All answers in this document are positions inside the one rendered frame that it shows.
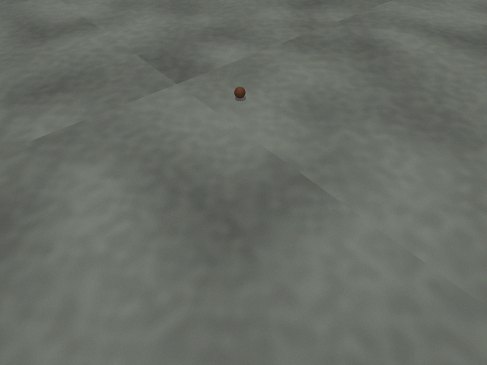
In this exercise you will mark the ball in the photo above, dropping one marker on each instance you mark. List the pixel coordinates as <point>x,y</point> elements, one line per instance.
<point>239,92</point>

